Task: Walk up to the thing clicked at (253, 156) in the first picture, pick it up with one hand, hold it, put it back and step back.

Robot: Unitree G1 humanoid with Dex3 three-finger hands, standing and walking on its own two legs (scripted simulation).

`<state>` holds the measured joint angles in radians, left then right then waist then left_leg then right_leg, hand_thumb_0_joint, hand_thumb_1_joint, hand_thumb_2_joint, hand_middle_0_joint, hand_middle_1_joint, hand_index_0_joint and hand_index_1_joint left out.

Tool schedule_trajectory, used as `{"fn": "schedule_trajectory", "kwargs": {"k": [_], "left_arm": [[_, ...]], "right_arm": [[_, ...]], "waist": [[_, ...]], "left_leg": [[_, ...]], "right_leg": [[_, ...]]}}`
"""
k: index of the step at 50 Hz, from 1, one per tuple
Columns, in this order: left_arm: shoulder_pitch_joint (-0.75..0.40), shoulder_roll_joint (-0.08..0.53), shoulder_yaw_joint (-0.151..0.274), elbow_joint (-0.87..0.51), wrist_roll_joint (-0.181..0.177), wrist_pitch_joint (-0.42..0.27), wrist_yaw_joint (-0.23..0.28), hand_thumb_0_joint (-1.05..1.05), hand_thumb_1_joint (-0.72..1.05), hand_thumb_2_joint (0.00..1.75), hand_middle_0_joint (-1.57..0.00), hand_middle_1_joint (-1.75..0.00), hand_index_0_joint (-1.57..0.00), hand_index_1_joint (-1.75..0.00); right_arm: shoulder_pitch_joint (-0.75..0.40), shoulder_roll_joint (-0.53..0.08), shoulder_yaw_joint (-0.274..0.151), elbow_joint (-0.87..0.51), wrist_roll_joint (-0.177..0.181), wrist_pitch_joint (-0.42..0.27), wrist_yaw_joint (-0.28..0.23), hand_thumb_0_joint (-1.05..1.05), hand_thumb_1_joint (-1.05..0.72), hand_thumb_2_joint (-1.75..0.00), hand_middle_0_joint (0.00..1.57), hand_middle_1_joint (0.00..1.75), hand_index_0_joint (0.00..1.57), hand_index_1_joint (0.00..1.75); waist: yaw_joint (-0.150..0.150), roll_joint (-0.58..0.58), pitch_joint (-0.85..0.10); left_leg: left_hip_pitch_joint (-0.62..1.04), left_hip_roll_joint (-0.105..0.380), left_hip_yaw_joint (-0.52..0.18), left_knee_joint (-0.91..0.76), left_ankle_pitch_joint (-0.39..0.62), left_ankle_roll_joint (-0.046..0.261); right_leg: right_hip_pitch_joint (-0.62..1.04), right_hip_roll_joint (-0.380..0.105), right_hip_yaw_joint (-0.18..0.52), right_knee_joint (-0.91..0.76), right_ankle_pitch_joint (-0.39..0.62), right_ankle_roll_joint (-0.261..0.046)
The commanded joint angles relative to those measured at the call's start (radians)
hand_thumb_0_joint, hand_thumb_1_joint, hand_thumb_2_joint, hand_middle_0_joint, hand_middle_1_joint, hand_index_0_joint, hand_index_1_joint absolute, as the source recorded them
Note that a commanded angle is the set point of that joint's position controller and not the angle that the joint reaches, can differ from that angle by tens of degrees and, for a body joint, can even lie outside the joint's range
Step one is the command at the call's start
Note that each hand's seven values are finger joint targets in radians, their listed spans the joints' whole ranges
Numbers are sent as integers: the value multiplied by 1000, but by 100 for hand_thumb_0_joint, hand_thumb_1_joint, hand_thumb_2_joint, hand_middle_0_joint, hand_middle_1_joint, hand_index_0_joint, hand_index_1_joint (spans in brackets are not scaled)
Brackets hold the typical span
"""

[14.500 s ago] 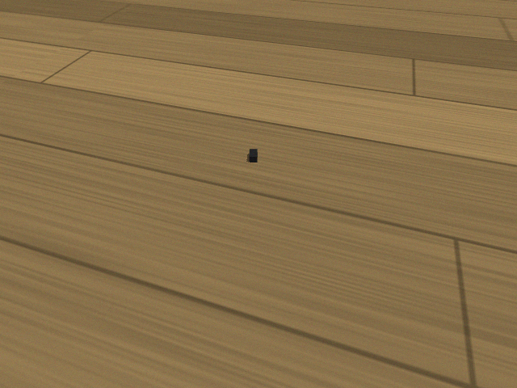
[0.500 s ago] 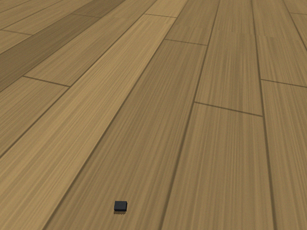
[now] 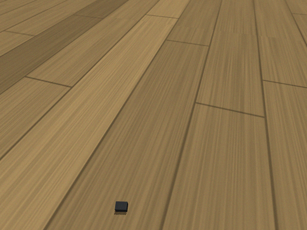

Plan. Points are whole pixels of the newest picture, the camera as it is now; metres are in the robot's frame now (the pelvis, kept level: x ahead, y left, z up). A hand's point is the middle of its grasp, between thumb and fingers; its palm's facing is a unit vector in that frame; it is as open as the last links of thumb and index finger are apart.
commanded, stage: stand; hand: left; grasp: from above
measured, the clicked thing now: (121, 206) +0.42 +0.22 -0.76
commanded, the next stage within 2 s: rise first in 0.16 s
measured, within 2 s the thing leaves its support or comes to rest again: neither
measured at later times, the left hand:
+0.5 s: hand out of the picture +0.15 +0.25 -0.17, palm faces +0.00 -0.94 -0.33, open 8.9 cm
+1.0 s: hand out of the picture +0.14 +0.26 -0.23, palm faces -0.14 -0.89 -0.43, open 13.5 cm
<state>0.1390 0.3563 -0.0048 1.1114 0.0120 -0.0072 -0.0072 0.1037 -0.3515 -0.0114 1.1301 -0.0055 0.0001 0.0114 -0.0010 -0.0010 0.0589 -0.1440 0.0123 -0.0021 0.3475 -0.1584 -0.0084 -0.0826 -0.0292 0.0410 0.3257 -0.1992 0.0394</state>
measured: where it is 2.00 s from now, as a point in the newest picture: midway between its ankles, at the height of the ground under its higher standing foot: outside the picture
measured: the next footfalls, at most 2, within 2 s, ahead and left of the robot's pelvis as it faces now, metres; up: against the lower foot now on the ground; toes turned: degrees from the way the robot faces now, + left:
none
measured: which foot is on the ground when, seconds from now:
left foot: down 0.00-1.00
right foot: down 0.00-1.00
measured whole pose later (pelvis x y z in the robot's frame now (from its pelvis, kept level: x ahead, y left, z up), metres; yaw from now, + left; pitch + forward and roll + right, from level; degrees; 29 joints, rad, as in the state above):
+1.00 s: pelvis +0.00 +0.00 -0.09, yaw +1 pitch +17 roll -2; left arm 0.21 0.34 0.16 0.55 0.23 0.16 -0.03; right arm 0.18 -0.24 -0.04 0.59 0.00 -0.12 -0.03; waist -0.02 0.00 -0.10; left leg -0.91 0.03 -0.05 1.10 -0.49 -0.02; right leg -0.82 0.00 0.01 1.07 -0.54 0.03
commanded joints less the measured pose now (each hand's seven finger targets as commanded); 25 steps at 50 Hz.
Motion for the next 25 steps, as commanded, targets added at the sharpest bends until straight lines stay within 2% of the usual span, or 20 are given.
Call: {"fn": "schedule_trajectory", "kwargs": {"k": [1,2,4,7,12,13,14,15,16,17,18,19,20,21,23,25], "left_arm": [[-25,215,45,-63,-1,-22,15,0,90,90,-20,-30,-20,-30],[-25,214,45,-64,-1,-22,15,0,90,90,-20,-30,-20,-30],[-28,216,46,-62,0,-19,16,0,90,90,-20,-30,-20,-30],[-24,216,46,-64,0,-20,16,0,90,90,-20,-30,-20,-30],[-30,217,47,-58,-1,-19,16,0,90,90,-20,-30,-20,-30],[-18,211,45,-58,0,-19,14,0,83,92,-16,-38,-17,-38],[-368,42,44,-409,-54,-124,31,0,76,89,-24,-46,-24,-46],[-565,122,77,-433,-53,-130,43,0,68,90,-26,-51,-22,-54],[-333,169,119,-174,-36,-82,48,0,60,92,-23,-56,-19,-60],[-237,158,128,-82,-26,-56,34,0,52,86,-23,-64,-22,-66],[-275,181,133,-101,-3,-52,24,0,44,87,-22,-72,-21,-73],[-315,264,186,-154,13,-64,18,0,36,86,-24,-73,-23,-74],[-282,266,202,-145,32,-60,5,0,28,83,-23,-78,-24,-77],[-188,247,208,-92,62,-44,-8,0,20,83,-22,-83,-23,-82],[-83,214,224,-84,103,-14,-29,0,4,83,-24,-85,-24,-85],[-127,217,219,-201,126,12,-27,0,-12,84,-25,-86,-24,-86]], "right_arm": [[-42,-218,-37,-61,-2,-27,-12,0,-90,-90,20,30,20,30],[-39,-214,-38,-63,-1,-28,-12,0,-90,-90,20,30,20,30],[-38,-214,-39,-63,-3,-27,-14,0,-90,-90,20,30,20,30],[-35,-213,-38,-63,-1,-27,-12,0,-90,-90,20,30,20,30],[-30,-214,-38,-62,-1,-24,-12,0,-90,-90,20,30,20,30],[-35,-218,-39,-63,-1,-24,-11,0,-94,-92,20,31,20,31],[-23,-48,21,-368,66,-85,-32,0,-96,-91,20,30,20,30],[3,-92,2,-342,66,-92,-46,0,-89,-90,20,30,20,30],[63,-109,-3,-287,66,-80,-52,0,-89,-90,20,30,20,30],[78,-111,-17,-313,63,-68,-51,0,-87,-89,20,30,20,30],[94,-110,-33,-329,52,-69,-57,0,-89,-90,20,30,20,30],[113,-114,-51,-338,48,-77,-66,0,-88,-90,20,30,20,30],[116,-107,-59,-365,38,-87,-65,0,-88,-89,20,30,20,30],[143,-103,-70,-374,28,-86,-58,0,-89,-90,20,30,20,30],[135,-93,-81,-417,17,-89,-47,0,-90,-90,20,30,20,30],[119,-84,-85,-471,20,-90,-46,0,-89,-90,20,30,20,30]], "waist": [[1,6,-74],[-3,7,-78],[-4,5,-65],[-2,0,-73],[-7,-10,-33],[-2,3,-45],[-115,37,-6],[-83,-2,-70],[-77,-20,-30],[-44,-46,-28],[-46,-46,-89],[-24,6,-183],[-23,11,-237],[-14,-4,-271],[28,40,-308],[38,88,-352]], "left_leg": [[45,115,-85,-52,92,33],[54,114,-84,-50,108,28],[43,114,-83,-54,78,30],[42,114,-84,-54,96,31],[26,109,-93,-68,24,30],[33,110,-89,-61,6,35],[-89,-11,50,6,-113,14],[-67,-14,41,28,-113,12],[-96,-22,44,45,-139,16],[-148,-15,49,88,-99,20],[-154,-18,46,124,-62,21],[-140,-18,43,147,-23,16],[-153,-22,38,181,11,14],[-181,-23,33,221,31,13],[-210,-28,31,258,52,4],[-206,-29,32,255,47,-2]], "right_leg": [[-35,-96,56,-53,111,-52],[-42,-96,54,-49,112,-52],[-51,-95,57,-54,85,-54],[-40,-95,53,-50,101,-54],[-68,-91,56,-63,26,-54],[-67,-93,57,-69,30,-56],[-284,40,-42,18,-42,-45],[-231,37,-52,31,-52,-46],[-249,40,-58,32,-89,-51],[-263,44,-66,74,-72,-50],[-271,45,-65,112,-40,-50],[-256,38,-57,145,10,-51],[-260,35,-56,178,49,-50],[-273,38,-58,215,65,-50],[-279,42,-61,261,59,-58],[-278,43,-59,266,44,-59]]}}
